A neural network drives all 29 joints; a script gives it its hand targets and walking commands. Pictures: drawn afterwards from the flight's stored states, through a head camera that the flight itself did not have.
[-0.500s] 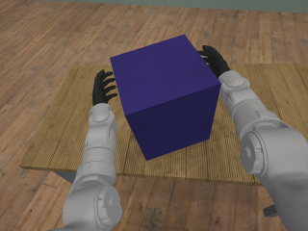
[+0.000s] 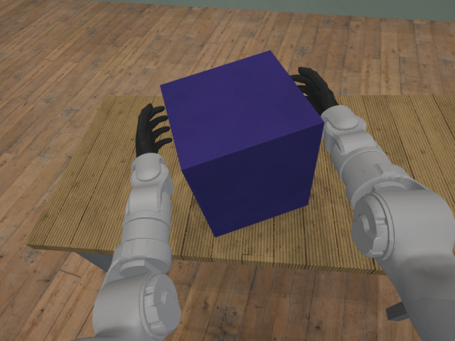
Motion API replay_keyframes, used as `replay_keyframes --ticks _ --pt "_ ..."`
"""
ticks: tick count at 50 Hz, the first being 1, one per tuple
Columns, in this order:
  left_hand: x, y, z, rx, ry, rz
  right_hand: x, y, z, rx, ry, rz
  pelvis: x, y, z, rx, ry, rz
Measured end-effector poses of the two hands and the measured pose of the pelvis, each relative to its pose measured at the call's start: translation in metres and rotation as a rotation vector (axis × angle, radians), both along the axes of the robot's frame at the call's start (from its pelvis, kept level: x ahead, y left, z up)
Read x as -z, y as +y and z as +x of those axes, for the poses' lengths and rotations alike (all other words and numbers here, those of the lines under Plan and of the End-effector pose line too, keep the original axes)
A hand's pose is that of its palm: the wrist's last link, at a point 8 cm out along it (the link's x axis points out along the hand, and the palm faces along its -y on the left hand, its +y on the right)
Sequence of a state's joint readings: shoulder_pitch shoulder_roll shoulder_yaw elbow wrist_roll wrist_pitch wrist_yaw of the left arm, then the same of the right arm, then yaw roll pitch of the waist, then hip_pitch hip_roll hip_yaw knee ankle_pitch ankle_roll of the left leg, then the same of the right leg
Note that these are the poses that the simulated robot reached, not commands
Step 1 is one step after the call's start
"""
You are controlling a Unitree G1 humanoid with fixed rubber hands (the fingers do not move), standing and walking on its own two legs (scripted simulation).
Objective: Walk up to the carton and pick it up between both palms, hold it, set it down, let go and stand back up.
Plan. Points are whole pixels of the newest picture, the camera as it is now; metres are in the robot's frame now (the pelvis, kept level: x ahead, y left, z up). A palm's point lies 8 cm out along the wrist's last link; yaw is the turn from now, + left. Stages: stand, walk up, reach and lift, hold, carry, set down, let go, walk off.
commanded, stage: reach and lift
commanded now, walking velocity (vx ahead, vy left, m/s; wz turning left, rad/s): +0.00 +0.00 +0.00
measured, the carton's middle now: (240, 150) +0.46 +0.09 +0.05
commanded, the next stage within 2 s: none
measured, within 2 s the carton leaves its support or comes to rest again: neither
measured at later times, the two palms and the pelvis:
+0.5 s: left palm (143, 155) +0.37 +0.24 +0.11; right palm (319, 108) +0.49 -0.04 +0.14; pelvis +0.00 +0.00 +0.00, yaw +0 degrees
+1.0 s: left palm (144, 162) +0.35 +0.23 +0.13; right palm (334, 126) +0.44 -0.06 +0.16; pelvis -0.03 +0.01 +0.00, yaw +0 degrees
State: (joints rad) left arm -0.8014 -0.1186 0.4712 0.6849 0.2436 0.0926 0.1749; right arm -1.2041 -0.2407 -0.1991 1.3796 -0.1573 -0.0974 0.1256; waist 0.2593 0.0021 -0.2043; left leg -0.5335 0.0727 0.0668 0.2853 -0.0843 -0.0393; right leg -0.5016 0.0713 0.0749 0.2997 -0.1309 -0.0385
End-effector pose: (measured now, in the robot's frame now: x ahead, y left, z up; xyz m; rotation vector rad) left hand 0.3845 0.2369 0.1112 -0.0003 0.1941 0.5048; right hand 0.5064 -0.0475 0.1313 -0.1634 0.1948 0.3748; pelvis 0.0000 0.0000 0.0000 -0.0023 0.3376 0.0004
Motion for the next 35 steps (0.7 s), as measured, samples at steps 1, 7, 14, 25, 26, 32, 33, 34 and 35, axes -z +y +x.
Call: replay_keyframes --ticks 1,7,14,25,26,32,33,34,35 --pt "0.000 0.000 0.000 -0.002 -0.001 0.000 0.000 0.000 0.000 0.000 -0.001 -0.002 0.000 0.000 0.000 0.000 0.000 0.000" --pt "0.000 0.000 -0.001 -0.004 -0.002 0.001 0.000 0.000 -0.001 0.002 0.001 0.006 0.000 0.000 0.000 0.000 0.000 0.000" --pt "0.000 0.001 -0.003 -0.019 -0.003 0.004 -0.002 0.003 -0.003 0.007 -0.003 0.021 0.000 0.000 -0.001 0.000 -0.001 0.000" --pt "-0.003 0.004 -0.012 -0.045 -0.002 -0.001 -0.012 0.009 -0.014 0.024 -0.033 0.051 -0.001 0.002 -0.004 0.000 -0.018 -0.002" --pt "-0.003 0.004 -0.013 -0.044 0.003 -0.004 -0.012 0.009 -0.016 0.028 -0.032 0.048 -0.001 0.003 -0.004 -0.001 -0.021 -0.002" --pt "-0.002 -0.001 -0.017 -0.025 0.027 -0.028 -0.011 0.002 -0.029 0.068 -0.016 0.046 -0.002 0.005 -0.007 -0.002 -0.048 -0.004" --pt "-0.002 -0.001 -0.018 -0.022 0.031 -0.031 -0.010 0.001 -0.032 0.074 -0.012 0.046 -0.002 0.006 -0.007 -0.002 -0.053 -0.004" --pt "-0.002 -0.002 -0.019 -0.019 0.036 -0.035 -0.009 0.000 -0.034 0.080 -0.006 0.045 -0.002 0.006 -0.008 -0.002 -0.057 -0.004" --pt "-0.002 -0.002 -0.020 -0.017 0.037 -0.037 -0.009 0.000 -0.036 0.085 -0.003 0.046 -0.002 0.007 -0.009 -0.003 -0.060 -0.004"
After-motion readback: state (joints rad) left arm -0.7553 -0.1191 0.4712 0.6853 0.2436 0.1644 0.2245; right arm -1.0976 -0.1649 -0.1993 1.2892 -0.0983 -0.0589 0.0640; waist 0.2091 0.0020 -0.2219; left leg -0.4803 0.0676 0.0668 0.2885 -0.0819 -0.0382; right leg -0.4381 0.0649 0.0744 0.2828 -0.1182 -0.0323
